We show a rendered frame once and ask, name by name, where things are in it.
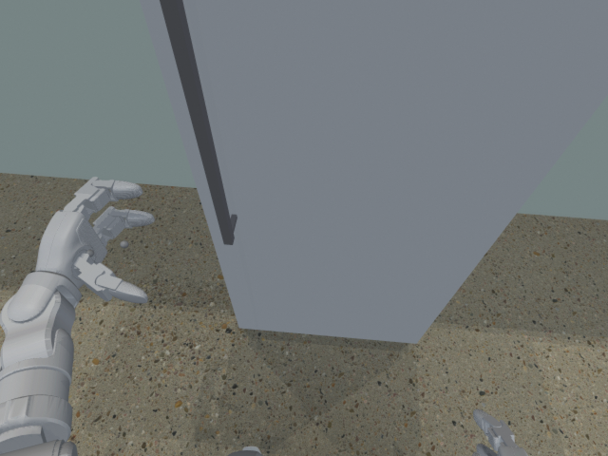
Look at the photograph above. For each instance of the left robot forearm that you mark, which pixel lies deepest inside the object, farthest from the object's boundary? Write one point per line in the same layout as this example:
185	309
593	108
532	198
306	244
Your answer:
36	361

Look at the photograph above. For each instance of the fridge door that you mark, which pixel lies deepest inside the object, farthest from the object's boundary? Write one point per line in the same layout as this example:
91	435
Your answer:
374	150

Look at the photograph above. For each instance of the right robot hand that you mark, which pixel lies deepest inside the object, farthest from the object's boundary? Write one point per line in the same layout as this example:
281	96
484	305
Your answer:
499	436

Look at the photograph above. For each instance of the left robot hand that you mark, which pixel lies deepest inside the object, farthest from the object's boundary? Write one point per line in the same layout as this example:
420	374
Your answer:
69	235

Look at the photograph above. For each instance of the handle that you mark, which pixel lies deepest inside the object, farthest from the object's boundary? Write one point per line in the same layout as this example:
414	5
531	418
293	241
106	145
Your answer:
178	31

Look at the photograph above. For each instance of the left robot shin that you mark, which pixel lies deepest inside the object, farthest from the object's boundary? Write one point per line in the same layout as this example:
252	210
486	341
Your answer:
252	448

